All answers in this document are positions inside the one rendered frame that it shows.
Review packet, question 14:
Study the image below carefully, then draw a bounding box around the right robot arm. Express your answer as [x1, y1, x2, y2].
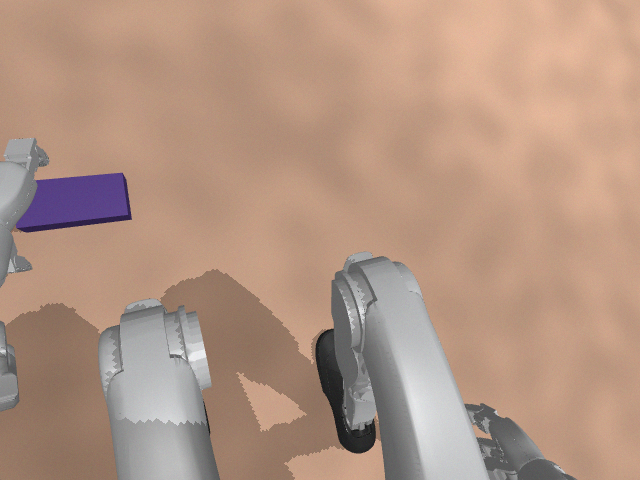
[517, 459, 577, 480]

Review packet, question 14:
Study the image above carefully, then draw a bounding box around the small box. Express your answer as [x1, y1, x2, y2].
[16, 173, 132, 233]

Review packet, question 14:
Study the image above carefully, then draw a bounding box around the left robot hand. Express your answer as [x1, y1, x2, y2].
[0, 138, 49, 274]

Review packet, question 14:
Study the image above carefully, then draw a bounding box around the right robot hand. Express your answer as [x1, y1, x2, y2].
[464, 403, 546, 480]

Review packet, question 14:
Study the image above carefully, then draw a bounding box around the left robot arm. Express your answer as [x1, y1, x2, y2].
[0, 224, 19, 412]

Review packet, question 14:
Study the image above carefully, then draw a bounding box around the right robot foot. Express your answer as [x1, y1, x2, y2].
[315, 329, 376, 454]

